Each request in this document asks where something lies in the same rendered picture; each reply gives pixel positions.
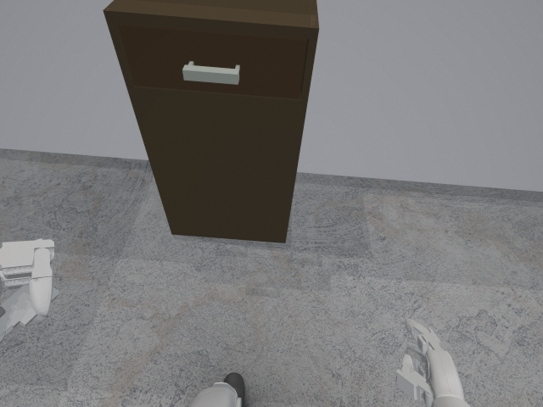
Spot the right robot hand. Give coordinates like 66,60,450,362
397,319,465,407

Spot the left robot hand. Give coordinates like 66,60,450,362
0,238,59,343

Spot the drawer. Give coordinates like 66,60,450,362
118,23,307,99

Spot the left robot thigh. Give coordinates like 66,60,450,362
188,387,242,407

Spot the cabinet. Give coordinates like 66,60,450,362
103,0,319,243

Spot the robot left foot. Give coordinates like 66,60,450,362
224,372,245,407

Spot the handle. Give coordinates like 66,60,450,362
182,61,240,85

